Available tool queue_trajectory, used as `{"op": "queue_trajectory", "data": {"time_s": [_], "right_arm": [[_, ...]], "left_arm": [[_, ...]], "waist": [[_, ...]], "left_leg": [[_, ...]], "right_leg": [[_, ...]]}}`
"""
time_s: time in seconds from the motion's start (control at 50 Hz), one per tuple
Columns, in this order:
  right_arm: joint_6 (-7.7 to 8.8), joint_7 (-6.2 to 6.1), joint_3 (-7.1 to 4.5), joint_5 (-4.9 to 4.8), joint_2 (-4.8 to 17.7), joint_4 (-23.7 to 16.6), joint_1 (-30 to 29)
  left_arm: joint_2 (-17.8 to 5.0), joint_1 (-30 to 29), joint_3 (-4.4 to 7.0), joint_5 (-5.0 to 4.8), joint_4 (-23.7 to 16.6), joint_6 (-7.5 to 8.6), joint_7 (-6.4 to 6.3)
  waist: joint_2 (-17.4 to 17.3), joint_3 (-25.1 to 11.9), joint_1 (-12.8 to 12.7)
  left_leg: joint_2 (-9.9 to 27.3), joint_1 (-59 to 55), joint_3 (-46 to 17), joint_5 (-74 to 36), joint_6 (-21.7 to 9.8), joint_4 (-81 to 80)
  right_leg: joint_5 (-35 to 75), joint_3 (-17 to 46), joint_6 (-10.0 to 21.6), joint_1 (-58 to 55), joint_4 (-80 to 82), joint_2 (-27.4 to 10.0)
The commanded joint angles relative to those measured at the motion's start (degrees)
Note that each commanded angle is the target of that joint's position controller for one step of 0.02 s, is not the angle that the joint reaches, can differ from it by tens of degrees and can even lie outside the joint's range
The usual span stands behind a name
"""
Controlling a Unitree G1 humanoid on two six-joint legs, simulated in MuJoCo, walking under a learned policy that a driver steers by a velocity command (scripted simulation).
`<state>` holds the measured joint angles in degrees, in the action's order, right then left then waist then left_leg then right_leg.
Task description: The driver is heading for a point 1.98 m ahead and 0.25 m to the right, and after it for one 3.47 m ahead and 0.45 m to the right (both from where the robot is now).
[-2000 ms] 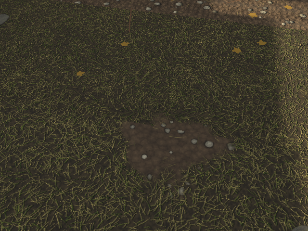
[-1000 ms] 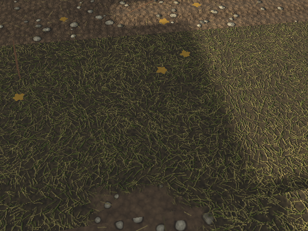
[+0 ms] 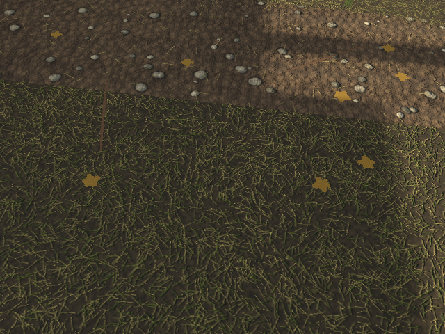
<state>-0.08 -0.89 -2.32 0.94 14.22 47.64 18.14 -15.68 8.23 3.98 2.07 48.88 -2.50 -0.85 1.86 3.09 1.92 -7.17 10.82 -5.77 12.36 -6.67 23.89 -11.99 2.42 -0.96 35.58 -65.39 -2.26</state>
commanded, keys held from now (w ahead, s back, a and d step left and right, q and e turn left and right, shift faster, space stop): q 0.12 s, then no key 0.12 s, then e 0.76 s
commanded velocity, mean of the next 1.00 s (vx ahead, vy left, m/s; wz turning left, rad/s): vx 0.02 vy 0.00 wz -0.12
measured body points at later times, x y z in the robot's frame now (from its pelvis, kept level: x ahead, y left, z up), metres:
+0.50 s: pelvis +0.02 -0.06 +0.00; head +0.03 -0.08 +0.45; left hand +0.07 +0.19 -0.13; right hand +0.17 -0.29 -0.13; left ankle -0.01 +0.06 -0.73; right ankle -0.02 -0.16 -0.74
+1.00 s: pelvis -0.04 -0.02 +0.00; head -0.02 +0.01 +0.45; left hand +0.12 +0.24 -0.13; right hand +0.00 -0.31 -0.09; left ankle -0.04 +0.04 -0.74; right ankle -0.11 -0.15 -0.64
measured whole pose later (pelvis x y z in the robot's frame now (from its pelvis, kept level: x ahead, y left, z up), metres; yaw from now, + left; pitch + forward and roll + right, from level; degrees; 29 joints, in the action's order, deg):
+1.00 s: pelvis -0.04 -0.02 +0.00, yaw -12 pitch -1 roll -1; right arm -1.4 -1.8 -0.9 1.3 14.1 42.0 14.3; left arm -19.9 12.3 5.3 0.0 43.7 -5.8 1.3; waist 3.2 2.0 0.1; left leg -2.0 8.9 3.5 12.9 -4.8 22.2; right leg -22.3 5.0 -0.7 27.2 -67.7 4.4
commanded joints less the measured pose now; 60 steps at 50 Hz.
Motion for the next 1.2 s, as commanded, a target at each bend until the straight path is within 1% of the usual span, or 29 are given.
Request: {"op": "queue_trajectory", "data": {"time_s": [0.02,0.12,0.24,0.26,0.32,0.34,0.36,0.38,0.4,0.42,0.48,0.54,0.56,0.64,0.72,0.78,0.8,0.82,0.84,0.86,0.88,0.9,0.96,0.98,1.02,1.06,1.1,1.14,1.2], "right_arm": [[0.20,-0.75,-1.80,-0.09,8.78,-4.89,1.30],[0.12,-0.98,-2.12,0.42,9.85,-6.59,1.89],[-0.32,-1.23,-1.39,0.55,8.82,-9.16,-1.20],[-0.76,-1.04,-1.28,0.01,8.99,-8.26,-1.15],[-1.80,-0.64,0.16,0.13,6.49,-8.25,-4.70],[-1.49,-0.86,1.34,-0.33,4.04,-8.29,-7.84],[-1.78,-1.09,1.22,-1.07,4.82,-6.66,-4.61],[-2.12,-1.45,0.40,-0.51,6.03,-5.76,0.20],[-2.53,-1.83,0.26,-0.52,6.66,-4.80,1.93],[-2.85,-2.00,0.65,-0.32,6.92,-4.58,-1.30],[-2.08,-1.09,0.53,-1.14,6.97,-5.85,-9.50],[-2.06,-0.70,0.43,-1.26,6.70,-6.09,-10.81],[-2.15,-0.78,0.35,-1.24,6.55,-6.21,-10.71],[-2.01,-0.68,0.48,-1.09,5.43,-7.80,-11.71],[-2.24,-0.54,0.28,-0.73,5.46,-8.92,-8.57],[-1.63,-0.62,0.09,0.25,4.96,-7.41,-1.35],[-1.29,-1.02,-0.57,1.29,7.47,-7.01,-0.04],[-1.14,-1.23,-1.53,1.18,13.40,-8.69,-3.34],[-1.06,-0.37,-2.09,1.06,14.60,-9.63,-3.54],[-0.60,0.08,-1.34,0.99,11.26,-10.38,-5.71],[-0.53,-0.13,-0.58,0.10,8.02,-10.63,-9.72],[-0.56,-0.54,-0.40,0.52,7.40,-11.12,-11.06],[-0.27,-1.37,-0.67,0.47,7.78,-9.93,-6.89],[-0.30,-1.25,-0.53,0.21,7.90,-9.83,-6.21],[-0.54,-1.17,-0.73,0.31,7.93,-8.72,-3.45],[-0.59,-0.70,-1.39,0.71,9.12,-7.46,-0.09],[-0.35,-0.24,-1.80,0.66,9.94,-6.88,0.27],[0.28,0.22,-1.91,0.70,10.11,-5.95,1.34],[1.43,0.82,-2.09,0.63,10.06,-4.72,1.88]], "left_arm": [[-4.97,2.58,1.19,-0.16,-3.06,-0.54,-0.19],[-6.45,-0.05,1.36,-0.54,-5.27,-0.48,-0.78],[-6.04,-0.96,0.75,-0.90,-6.84,-0.69,-0.59],[-4.35,-1.65,-0.09,-1.49,-8.10,-0.80,-0.47],[-1.73,4.86,-1.41,-2.39,-5.73,-0.93,-0.37],[-0.86,12.17,-1.58,-1.78,-1.72,-0.74,-0.28],[0.23,8.12,-2.30,-2.01,-3.71,-0.08,-0.48],[-4.63,6.32,-1.74,-1.70,-3.83,0.91,-0.73],[-5.49,3.62,-2.13,-2.68,-5.24,1.74,-0.43],[-4.75,2.85,-2.46,-2.79,-5.61,2.44,0.17],[-7.53,3.13,-1.37,-2.38,-5.40,2.63,0.29],[-8.85,6.44,-0.11,-2.73,-5.43,2.03,0.31],[-9.04,7.46,0.36,-2.54,-5.46,1.75,0.62],[-9.36,7.76,1.89,-2.15,-6.92,0.46,1.22],[-9.35,4.74,2.45,-1.85,-9.17,-0.90,2.14],[-9.70,-0.01,2.60,-2.86,-11.22,-1.65,2.01],[-7.78,0.40,2.11,-3.40,-11.70,-1.69,1.62],[-3.98,6.51,1.29,-3.54,-11.69,-1.76,1.11],[-9.43,7.25,2.39,-1.30,-10.39,-2.44,0.46],[-10.74,6.47,2.93,-1.08,-9.56,-2.65,0.70],[-10.61,6.09,2.96,-1.34,-8.71,-2.77,1.00],[-10.35,6.34,2.97,-1.64,-7.88,-2.87,1.38],[-9.76,5.82,2.66,-1.79,-7.75,-2.83,2.16],[-10.04,5.43,2.82,-2.38,-7.92,-2.90,2.35],[-9.13,3.72,2.41,-2.18,-8.15,-3.22,2.63],[-9.01,2.91,2.21,-1.71,-8.39,-3.46,3.05],[-8.92,0.98,2.21,-1.47,-9.08,-3.53,3.73],[-7.79,-0.74,1.91,-1.20,-9.65,-3.05,4.07],[-6.11,0.11,1.35,-0.96,-9.10,-1.95,4.06]], "waist": [[-5.85,-7.11,-1.67],[-7.10,-5.90,-1.04],[-6.36,-7.05,-0.22],[-7.25,-5.16,-0.58],[-9.35,-6.92,-1.72],[-7.05,-9.53,-4.61],[-2.69,-5.94,-3.45],[6.26,-4.00,0.92],[9.65,-3.54,1.72],[8.72,-3.26,0.25],[7.37,-4.93,-1.82],[5.01,-5.55,-2.95],[5.59,-4.35,-3.05],[5.06,-5.77,-3.73],[5.99,-6.71,-2.67],[3.80,-6.84,1.73],[-2.60,-6.06,1.57],[-16.84,-5.94,-2.42],[-13.50,-4.89,-1.86],[-8.83,-2.62,-3.46],[-5.31,0.52,-5.33],[-4.77,-0.37,-5.39],[-6.76,-3.60,-2.91],[-7.16,-3.13,-2.92],[-8.42,-2.91,-0.90],[-9.18,-3.32,0.73],[-9.73,-0.83,1.16],[-8.50,0.98,1.55],[-7.37,0.65,0.93]], "left_leg": [[15.48,-4.08,-12.20,-53.51,-8.30,1.08],[17.46,-7.95,-19.47,-51.77,-11.09,2.99],[17.40,-6.48,-20.53,-51.11,-11.04,4.50],[14.47,-6.46,-17.36,-48.93,-8.84,3.47],[12.28,-0.68,-14.43,-43.81,-4.42,2.00],[13.59,4.87,-13.52,-42.64,-2.68,4.42],[9.51,1.96,-11.29,-31.30,0.45,4.51],[5.75,4.32,-6.96,-6.64,3.15,10.05],[3.22,4.95,-3.33,14.87,4.78,11.84],[4.88,2.89,-1.39,16.39,5.58,10.73],[4.57,1.90,1.78,9.18,6.53,10.58],[4.32,7.07,3.61,13.06,8.05,15.77],[4.11,9.16,3.81,14.62,8.26,17.68],[4.29,11.32,4.03,15.31,8.07,19.85],[2.93,6.02,4.07,14.52,6.77,15.08],[3.32,-4.54,3.89,4.68,5.49,-0.23],[8.68,-9.39,-1.78,0.43,4.01,-7.50],[23.80,-12.82,-17.20,-14.85,-0.72,-10.84],[28.99,-1.08,-19.19,-17.44,-6.35,-11.51],[27.84,3.31,-17.13,-15.95,-8.24,-11.51],[25.46,4.19,-12.33,-19.85,-7.59,-10.30],[22.29,2.14,-7.58,-21.00,-6.09,-9.48],[19.61,-4.65,-1.85,-27.56,-5.57,-7.10],[19.36,-6.87,-1.17,-24.41,-5.13,-7.27],[19.93,-9.39,-1.10,-20.06,-5.14,-7.85],[21.40,-10.90,-3.29,-0.25,-5.59,-11.74],[23.00,-10.51,-5.42,13.83,-5.73,-16.11],[24.20,-10.22,-6.18,16.78,-5.79,-18.30],[24.55,-9.50,-4.15,16.28,-5.74,-19.31]], "right_leg": [[1.41,-1.13,0.16,-1.42,-2.90,1.62],[-3.11,1.46,0.00,0.64,-1.74,2.51],[-6.54,2.04,0.36,-6.30,2.37,3.04],[-12.41,0.50,-0.42,-7.12,12.92,2.97],[-9.34,-2.58,-0.22,-24.82,29.16,4.54],[4.38,-1.21,1.27,-36.61,31.75,2.63],[10.22,1.73,1.64,-33.86,47.67,2.68],[42.22,12.16,4.43,-36.39,45.36,-7.30],[59.03,16.92,12.00,-33.95,44.43,-14.39],[55.47,19.26,14.73,-29.94,46.65,-15.53],[48.44,15.57,11.07,-31.81,44.42,-8.73],[46.71,16.73,12.37,-34.83,43.42,-8.25],[45.37,17.91,13.36,-34.48,43.00,-8.19],[38.78,20.44,15.15,-33.69,43.18,-7.67],[30.08,23.69,14.01,-28.12,43.70,-5.77],[20.75,24.44,10.19,-21.43,39.77,-2.77],[9.12,20.83,6.95,-15.85,32.28,1.24],[-17.42,9.60,3.33,-6.90,19.34,10.64],[-23.72,4.65,3.07,-8.72,6.24,10.79],[-19.56,5.26,3.30,-10.03,-0.17,8.11],[-16.64,5.73,2.72,-8.40,-2.39,6.13],[-13.36,4.47,1.97,-7.66,-4.56,6.04],[-9.96,2.46,-0.09,-4.81,-7.91,6.20],[-9.33,3.16,-0.49,-3.11,-3.59,5.39],[-9.59,1.85,-1.32,-2.32,0.46,4.98],[-9.30,1.32,-0.92,-1.41,3.63,3.92],[-8.85,1.04,-0.46,0.14,7.40,2.89],[-7.84,1.96,0.06,0.49,11.18,2.64],[-6.64,1.99,1.43,-2.19,16.46,2.52]]}}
